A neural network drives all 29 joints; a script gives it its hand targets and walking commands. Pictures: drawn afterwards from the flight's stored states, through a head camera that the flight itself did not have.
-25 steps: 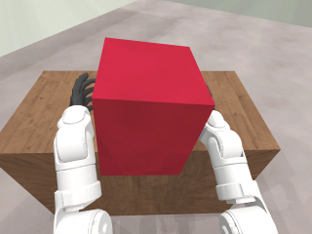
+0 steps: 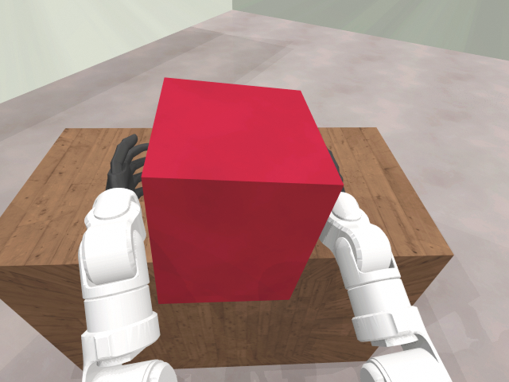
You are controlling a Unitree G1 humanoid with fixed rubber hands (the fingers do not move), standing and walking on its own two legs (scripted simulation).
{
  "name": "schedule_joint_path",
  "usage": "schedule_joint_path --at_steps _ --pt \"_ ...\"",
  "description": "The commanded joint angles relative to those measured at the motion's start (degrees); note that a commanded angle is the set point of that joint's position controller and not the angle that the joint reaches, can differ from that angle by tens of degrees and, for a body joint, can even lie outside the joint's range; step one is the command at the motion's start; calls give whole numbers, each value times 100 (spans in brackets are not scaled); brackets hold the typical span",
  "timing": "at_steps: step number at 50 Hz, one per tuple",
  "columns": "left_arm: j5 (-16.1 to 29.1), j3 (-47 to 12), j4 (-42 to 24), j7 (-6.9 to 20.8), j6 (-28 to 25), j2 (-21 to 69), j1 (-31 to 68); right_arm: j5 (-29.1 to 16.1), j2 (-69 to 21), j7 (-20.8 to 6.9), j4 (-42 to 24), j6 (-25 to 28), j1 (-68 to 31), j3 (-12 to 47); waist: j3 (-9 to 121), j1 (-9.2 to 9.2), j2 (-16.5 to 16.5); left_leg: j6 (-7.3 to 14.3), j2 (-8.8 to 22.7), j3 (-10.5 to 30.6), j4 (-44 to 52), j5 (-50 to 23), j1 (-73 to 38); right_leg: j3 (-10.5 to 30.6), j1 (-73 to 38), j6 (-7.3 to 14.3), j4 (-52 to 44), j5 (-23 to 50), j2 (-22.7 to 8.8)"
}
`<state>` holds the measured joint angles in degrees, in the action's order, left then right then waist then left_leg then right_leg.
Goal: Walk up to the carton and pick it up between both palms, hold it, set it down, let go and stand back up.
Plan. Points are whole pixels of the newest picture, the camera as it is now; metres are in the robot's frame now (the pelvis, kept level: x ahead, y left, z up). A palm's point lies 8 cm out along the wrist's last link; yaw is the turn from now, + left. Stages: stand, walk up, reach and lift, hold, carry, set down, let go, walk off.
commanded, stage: hold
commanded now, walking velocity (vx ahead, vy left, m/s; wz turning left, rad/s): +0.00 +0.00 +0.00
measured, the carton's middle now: (230, 195) +0.36 +0.01 +0.15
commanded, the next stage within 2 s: set down in 1.80 s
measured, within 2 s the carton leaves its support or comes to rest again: neither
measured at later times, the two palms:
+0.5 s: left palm (127, 195) +0.34 +0.15 +0.18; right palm (329, 198) +0.34 -0.14 +0.15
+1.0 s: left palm (126, 196) +0.34 +0.15 +0.18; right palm (329, 195) +0.35 -0.14 +0.15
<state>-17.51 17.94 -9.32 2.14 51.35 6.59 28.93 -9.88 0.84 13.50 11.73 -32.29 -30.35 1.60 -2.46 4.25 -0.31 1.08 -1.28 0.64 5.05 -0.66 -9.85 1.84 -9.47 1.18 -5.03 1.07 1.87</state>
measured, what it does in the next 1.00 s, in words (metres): stands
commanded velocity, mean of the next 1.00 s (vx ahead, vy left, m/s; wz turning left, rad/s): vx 0.00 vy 0.00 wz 0.00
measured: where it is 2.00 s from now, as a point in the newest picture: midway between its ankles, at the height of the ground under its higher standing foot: outside the picture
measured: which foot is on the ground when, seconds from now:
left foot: down 0.00-1.00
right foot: down 0.00-1.00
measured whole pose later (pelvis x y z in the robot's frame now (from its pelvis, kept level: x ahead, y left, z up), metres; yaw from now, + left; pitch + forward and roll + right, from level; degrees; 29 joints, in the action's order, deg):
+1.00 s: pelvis -0.01 +0.00 +0.00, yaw +0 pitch -4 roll +0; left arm -16.8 17.8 -10.1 1.3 50.3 7.5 28.6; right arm -9.9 1.7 13.3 10.8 -31.3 -30.4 1.8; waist -2.6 4.2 0.1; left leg 1.3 -1.5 0.5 5.1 -1.4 -7.6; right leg 1.9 -7.2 1.0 -4.9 1.8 1.7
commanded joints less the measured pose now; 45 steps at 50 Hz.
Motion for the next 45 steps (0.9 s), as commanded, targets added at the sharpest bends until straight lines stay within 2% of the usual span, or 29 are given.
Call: schedule_joint_path --at_steps 1,7,16,26,36,45 --pt "1026 -2477 -675 845 -100 1951 2925 -526 -2033 -333 -1878 452 -3886 1831 2144 -19 98 -125 122 -45 -250 -1693 -196 31 -932 -409 532 1799 -152" --pt "1202 -2774 -870 687 -255 2121 3129 -534 -2128 -432 -2181 537 -4127 2003 2800 10 113 -161 142 -16 -365 -1971 -540 -22 -681 -365 579 1683 -89" --pt "887 -2304 -411 766 -167 1877 2910 -354 -1893 -421 -1485 476 -3643 1587 2136 -19 126 -113 162 -81 -226 -1437 -367 5 -554 -369 399 1197 -122" --pt "1100 -2685 -761 639 -269 2133 3179 -501 -2118 -494 -1996 597 -4184 1932 2810 -21 126 -153 136 -23 -373 -2091 -607 -22 -664 -340 549 1687 -86" --pt "881 -2289 -379 778 -174 1879 2941 -366 -1935 -396 -1438 498 -3671 1595 2074 -12 96 -108 139 -77 -218 -1453 -292 30 -672 -380 422 1343 -141" --pt "1106 -2681 -774 673 -289 2125 3188 -507 -2142 -458 -1984 589 -4151 1955 2771 -20 120 -143 123 -21 -334 -2012 -507 -9 -761 -352 567 1751 -100"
